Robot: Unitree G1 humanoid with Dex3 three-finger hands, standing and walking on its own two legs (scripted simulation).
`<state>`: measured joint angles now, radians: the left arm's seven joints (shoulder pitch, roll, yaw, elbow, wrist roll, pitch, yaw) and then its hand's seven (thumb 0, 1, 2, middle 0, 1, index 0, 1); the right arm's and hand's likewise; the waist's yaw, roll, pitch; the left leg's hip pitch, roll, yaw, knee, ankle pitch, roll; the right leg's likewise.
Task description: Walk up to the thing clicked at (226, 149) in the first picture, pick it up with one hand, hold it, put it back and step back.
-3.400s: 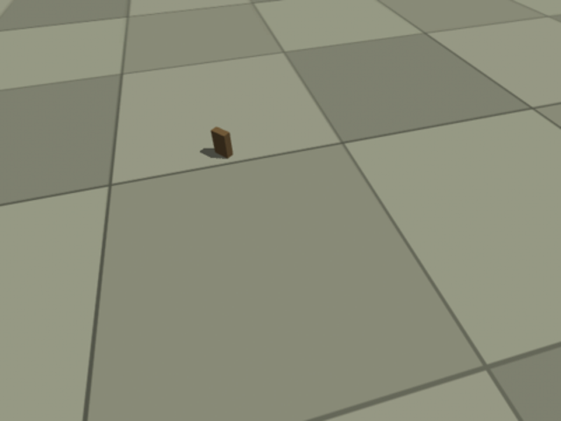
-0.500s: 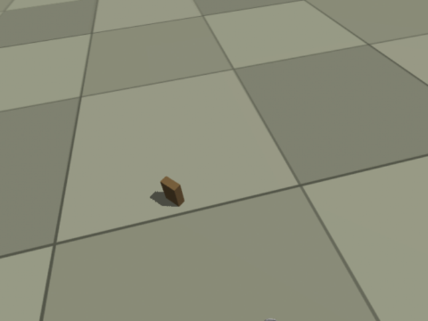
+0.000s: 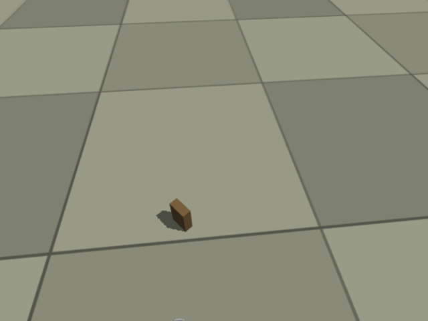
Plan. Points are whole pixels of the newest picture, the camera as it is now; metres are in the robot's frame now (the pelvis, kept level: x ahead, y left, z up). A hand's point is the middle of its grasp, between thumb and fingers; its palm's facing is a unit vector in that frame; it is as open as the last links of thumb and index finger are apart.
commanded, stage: walk up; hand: left
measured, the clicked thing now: (181, 215) +0.72 +0.21 -0.69
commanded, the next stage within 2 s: none
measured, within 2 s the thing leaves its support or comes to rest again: neither
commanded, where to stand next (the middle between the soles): +0.38 +0.00 m, yaw -2 degrees
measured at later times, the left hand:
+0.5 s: hand (104, 278) +0.24 +0.27 -0.13, palm faces -0.06 -0.91 -0.41, open 7.4 cm
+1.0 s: hand (111, 243) +0.34 +0.29 -0.16, palm faces -0.02 -0.93 -0.36, open 7.4 cm
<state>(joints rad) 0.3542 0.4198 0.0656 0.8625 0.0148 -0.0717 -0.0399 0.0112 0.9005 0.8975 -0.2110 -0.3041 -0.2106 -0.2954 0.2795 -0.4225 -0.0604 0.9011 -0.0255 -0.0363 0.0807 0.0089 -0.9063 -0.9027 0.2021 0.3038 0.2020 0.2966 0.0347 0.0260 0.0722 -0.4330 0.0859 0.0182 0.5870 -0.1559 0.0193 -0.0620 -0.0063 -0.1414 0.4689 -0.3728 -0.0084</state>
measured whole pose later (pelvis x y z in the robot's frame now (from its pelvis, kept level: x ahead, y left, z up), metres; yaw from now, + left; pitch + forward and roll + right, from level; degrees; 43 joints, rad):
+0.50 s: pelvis +0.18 -0.01 -0.01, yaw -1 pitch -3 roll +1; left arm 0.29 0.41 0.06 0.90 0.02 -0.06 -0.06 0.01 0.91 0.90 -0.21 -0.30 -0.21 -0.29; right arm 0.35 -0.44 -0.05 0.84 -0.01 -0.06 0.04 0.01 -0.90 -0.90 0.21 0.30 0.21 0.30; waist -0.01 0.03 0.07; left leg -0.14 0.06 0.08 0.62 -0.43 0.00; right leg -0.38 -0.06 -0.04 0.58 -0.15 -0.01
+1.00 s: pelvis +0.29 +0.02 -0.01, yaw +0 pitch -3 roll -1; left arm 0.30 0.42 0.03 0.87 0.00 -0.02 -0.01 0.01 0.90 0.90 -0.21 -0.30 -0.21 -0.29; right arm 0.24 -0.39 -0.05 0.89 -0.02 -0.05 0.04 0.01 -0.91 -0.90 0.20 0.30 0.20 0.30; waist 0.03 -0.03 0.10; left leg -0.38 0.03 0.05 0.64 -0.21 0.02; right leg -0.30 -0.05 -0.02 0.85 -0.47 -0.02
